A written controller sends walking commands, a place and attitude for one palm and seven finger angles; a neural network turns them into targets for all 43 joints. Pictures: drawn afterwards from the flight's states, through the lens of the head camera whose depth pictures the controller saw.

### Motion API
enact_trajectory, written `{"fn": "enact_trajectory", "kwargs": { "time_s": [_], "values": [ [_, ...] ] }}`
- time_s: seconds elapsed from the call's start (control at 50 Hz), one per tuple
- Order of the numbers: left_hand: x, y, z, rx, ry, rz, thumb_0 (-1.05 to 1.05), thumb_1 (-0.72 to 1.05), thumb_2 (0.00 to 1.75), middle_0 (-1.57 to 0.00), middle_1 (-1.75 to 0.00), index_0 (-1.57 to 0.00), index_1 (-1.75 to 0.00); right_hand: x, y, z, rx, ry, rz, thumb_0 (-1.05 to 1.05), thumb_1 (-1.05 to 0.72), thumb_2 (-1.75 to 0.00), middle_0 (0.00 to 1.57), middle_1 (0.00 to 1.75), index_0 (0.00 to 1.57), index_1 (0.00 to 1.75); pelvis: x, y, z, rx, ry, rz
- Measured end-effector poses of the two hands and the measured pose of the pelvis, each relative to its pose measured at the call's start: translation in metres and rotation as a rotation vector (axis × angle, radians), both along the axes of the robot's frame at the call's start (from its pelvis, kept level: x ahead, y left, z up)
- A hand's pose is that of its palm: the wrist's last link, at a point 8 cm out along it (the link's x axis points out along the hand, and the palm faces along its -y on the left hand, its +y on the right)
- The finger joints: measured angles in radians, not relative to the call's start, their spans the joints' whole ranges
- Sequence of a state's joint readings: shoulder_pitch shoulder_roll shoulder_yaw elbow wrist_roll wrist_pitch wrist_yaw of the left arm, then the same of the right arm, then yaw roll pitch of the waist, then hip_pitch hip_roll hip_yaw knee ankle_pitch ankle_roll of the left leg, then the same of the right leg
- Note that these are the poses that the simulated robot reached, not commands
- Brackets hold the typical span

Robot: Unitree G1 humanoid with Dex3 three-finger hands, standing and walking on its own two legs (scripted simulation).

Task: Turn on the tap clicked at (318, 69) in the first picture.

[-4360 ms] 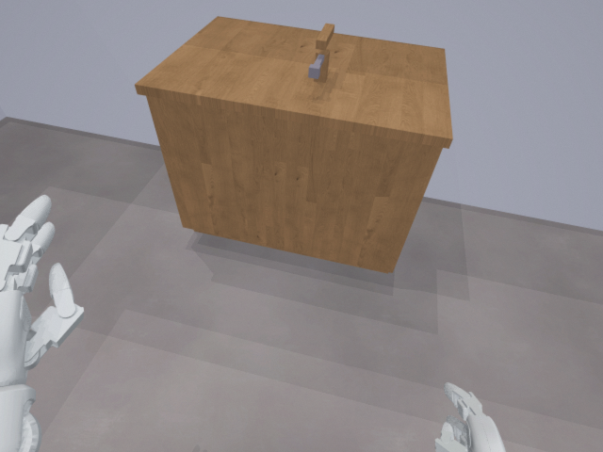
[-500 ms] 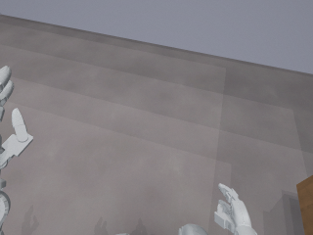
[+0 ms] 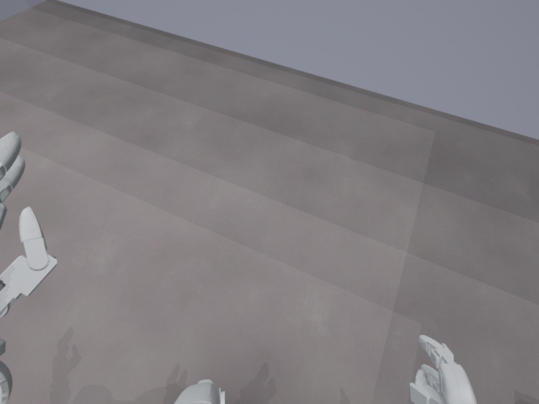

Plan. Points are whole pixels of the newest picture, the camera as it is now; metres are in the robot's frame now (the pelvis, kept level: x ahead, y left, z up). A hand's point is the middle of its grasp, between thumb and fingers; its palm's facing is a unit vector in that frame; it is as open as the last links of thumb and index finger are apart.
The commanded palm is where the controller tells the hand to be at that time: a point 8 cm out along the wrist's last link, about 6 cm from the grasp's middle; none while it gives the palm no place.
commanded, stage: turn to face it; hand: left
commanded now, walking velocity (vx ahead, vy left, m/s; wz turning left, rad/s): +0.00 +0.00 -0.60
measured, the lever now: out of the picture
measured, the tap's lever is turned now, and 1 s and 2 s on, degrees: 0 0 0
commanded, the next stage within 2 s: none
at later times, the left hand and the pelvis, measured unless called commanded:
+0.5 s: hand (150, 200) +0.31 +0.15 +0.17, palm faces +0.23 -0.84 -0.49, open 7.4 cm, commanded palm +0.26 +0.21 +0.18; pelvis +0.04 -0.03 -0.01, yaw -12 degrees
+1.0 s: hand (164, 210) +0.30 +0.13 +0.17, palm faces +0.00 -0.92 -0.39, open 7.4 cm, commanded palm +0.27 +0.18 +0.18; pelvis -0.01 +0.01 +0.00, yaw -29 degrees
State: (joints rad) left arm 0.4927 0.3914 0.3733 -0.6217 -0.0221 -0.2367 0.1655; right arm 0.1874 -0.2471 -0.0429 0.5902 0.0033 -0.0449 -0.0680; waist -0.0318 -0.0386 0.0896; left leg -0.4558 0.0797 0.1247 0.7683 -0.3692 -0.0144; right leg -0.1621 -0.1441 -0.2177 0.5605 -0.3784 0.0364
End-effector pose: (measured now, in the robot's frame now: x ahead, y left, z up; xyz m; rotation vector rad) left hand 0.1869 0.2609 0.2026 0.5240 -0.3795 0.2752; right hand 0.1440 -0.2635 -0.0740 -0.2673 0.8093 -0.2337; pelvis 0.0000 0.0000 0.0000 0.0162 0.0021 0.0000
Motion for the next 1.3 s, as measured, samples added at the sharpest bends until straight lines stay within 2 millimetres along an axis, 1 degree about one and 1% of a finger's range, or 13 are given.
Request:
{"fn": "enact_trajectory", "kwargs": {
  "time_s": [0.08, 0.2, 0.32, 0.42, 0.5, 0.6, 0.74, 0.86, 0.96, 1.04, 1.12, 1.18, 1.3],
  "values": [
    [0.014, 0.022, 0.002, 0.047, -0.057, 0.015, 0.01, 0.89, 0.9, -0.22, -0.3, -0.21, -0.3, 0.035, 0.01, -0.001, -0.023, -0.055, -0.016, 0.01, -0.91, -0.9, 0.2, 0.3, 0.2, 0.3, 0.022, 0.015, -0.013, -0.005, -0.015, -0.034],
    [0.048, 0.033, -0.005, -0.027, -0.031, 0.061, 0.01, 0.89, 0.9, -0.21, -0.3, -0.21, -0.3, 0.065, 0.053, 0.001, 0.102, -0.087, 0.046, 0.01, -0.91, -0.9, 0.2, 0.3, 0.2, 0.3, 0.036, 0.013, -0.003, -0.024, -0.011, -0.067],
    [0.065, -0.009, 0.0, -0.034, 0.013, -0.029, 0.01, 0.89, 0.9, -0.21, -0.3, -0.2, -0.3, 0.069, 0.068, -0.002, 0.214, -0.138, 0.086, 0.01, -0.91, -0.89, 0.2, 0.3, 0.2, 0.3, 0.042, 0.001, 0.001, -0.027, -0.007, -0.12],
    [0.076, -0.046, -0.002, 0.067, 0.054, -0.078, 0.01, 0.89, 0.9, -0.21, -0.3, -0.21, -0.3, 0.059, 0.04, -0.025, 0.256, -0.136, 0.043, 0.01, -0.9, -0.89, 0.21, 0.3, 0.21, 0.3, 0.046, -0.022, -0.013, -0.019, -0.016, -0.169],
    [0.089, -0.065, -0.01, 0.038, 0.097, -0.092, 0.01, 0.89, 0.9, -0.22, -0.3, -0.21, -0.3, 0.036, 0.001, -0.038, 0.217, -0.059, -0.04, 0.01, -0.9, -0.89, 0.21, 0.3, 0.21, 0.3, 0.041, -0.031, -0.011, 0.004, -0.012, -0.216],
    [0.101, -0.085, -0.015, 0.018, 0.161, -0.156, 0.01, 0.89, 0.9, -0.22, -0.3, -0.21, -0.3, -0.005, -0.043, -0.026, 0.139, -0.006, -0.178, 0.01, -0.91, -0.9, 0.2, 0.3, 0.2, 0.3, 0.035, -0.035, -0.001, 0.021, 0.004, -0.267],
    [0.099, -0.1, 0.004, 0.043, 0.082, -0.291, 0.01, 0.89, 0.9, -0.22, -0.3, -0.21, -0.3, -0.058, -0.073, -0.006, 0.046, 0.018, -0.306, 0.01, -0.91, -0.9, 0.2, 0.3, 0.2, 0.3, 0.024, -0.031, 0.004, 0.025, 0.023, -0.343],
    [0.095, -0.087, 0.003, 0.011, 0.04, -0.329, 0.01, 0.89, 0.9, -0.22, -0.3, -0.21, -0.3, -0.086, -0.059, 0.006, 0.028, 0.0, -0.357, 0.01, -0.91, -0.9, 0.2, 0.3, 0.2, 0.3, 0.013, -0.014, 0.003, 0.024, 0.035, -0.412],
    [0.093, -0.074, -0.017, -0.054, 0.051, -0.361, 0.01, 0.89, 0.9, -0.22, -0.3, -0.21, -0.3, -0.103, -0.025, 0.009, 0.032, -0.023, -0.366, 0.01, -0.91, -0.9, 0.2, 0.3, 0.2, 0.3, -0.002, 0.006, -0.002, 0.018, 0.011, -0.473],
    [0.091, -0.076, -0.017, -0.066, 0.054, -0.387, 0.01, 0.89, 0.9, -0.21, -0.3, -0.21, -0.3, -0.117, 0.007, 0.007, 0.094, -0.057, -0.394, 0.01, -0.91, -0.9, 0.2, 0.3, 0.2, 0.3, -0.011, 0.013, 0.001, -0.019, -0.016, -0.529],
    [0.087, -0.099, -0.006, -0.093, 0.031, -0.456, 0.01, 0.89, 0.9, -0.21, -0.3, -0.2, -0.3, -0.135, 0.031, 0.0, 0.173, -0.071, -0.419, 0.01, -0.91, -0.9, 0.2, 0.3, 0.2, 0.3, -0.02, 0.016, 0.006, -0.06, -0.017, -0.597],
    [0.088, -0.125, -0.001, -0.06, 0.027, -0.526, 0.01, 0.89, 0.9, -0.21, -0.3, -0.2, -0.3, -0.156, 0.037, -0.006, 0.216, -0.074, -0.454, 0.01, -0.91, -0.9, 0.2, 0.3, 0.21, 0.3, -0.033, 0.013, 0.006, -0.067, -0.006, -0.641],
    [0.077, -0.189, -0.014, 0.058, 0.075, -0.652, 0.01, 0.9, 0.9, -0.21, -0.3, -0.2, -0.3, -0.222, 0.016, -0.032, 0.244, -0.069, -0.566, 0.01, -0.9, -0.89, 0.21, 0.3, 0.21, 0.3, -0.069, -0.003, -0.008, -0.06, 0.014, -0.713]
  ]
}}
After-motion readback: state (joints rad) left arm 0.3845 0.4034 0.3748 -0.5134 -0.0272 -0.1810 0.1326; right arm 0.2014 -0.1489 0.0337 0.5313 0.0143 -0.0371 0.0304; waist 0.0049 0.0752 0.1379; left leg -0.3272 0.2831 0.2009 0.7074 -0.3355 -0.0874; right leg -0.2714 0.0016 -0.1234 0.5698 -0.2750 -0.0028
